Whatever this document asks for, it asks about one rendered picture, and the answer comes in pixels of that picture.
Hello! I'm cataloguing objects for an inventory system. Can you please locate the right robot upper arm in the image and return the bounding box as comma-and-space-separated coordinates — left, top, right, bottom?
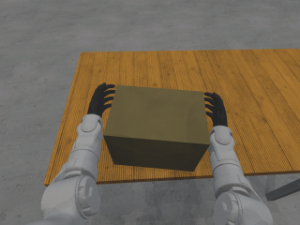
212, 191, 273, 225

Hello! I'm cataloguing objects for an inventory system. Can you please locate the robot right hand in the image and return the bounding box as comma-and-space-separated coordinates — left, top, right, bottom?
204, 92, 228, 127

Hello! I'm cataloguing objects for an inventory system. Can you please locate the table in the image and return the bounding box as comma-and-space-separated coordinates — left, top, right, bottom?
43, 49, 300, 202

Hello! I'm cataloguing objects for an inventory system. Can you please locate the left robot upper arm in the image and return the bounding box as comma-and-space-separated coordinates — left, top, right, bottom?
26, 175, 101, 225

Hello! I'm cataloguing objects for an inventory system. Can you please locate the robot right forearm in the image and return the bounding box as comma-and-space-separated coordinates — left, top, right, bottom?
207, 126, 274, 225

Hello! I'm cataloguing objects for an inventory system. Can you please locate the robot left hand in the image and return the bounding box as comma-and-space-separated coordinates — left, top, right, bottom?
87, 83, 115, 118

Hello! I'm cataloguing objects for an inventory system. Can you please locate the carton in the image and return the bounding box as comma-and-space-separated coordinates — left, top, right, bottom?
103, 84, 210, 172

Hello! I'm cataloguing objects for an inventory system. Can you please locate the robot left forearm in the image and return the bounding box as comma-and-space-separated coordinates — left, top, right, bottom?
41, 113, 103, 217

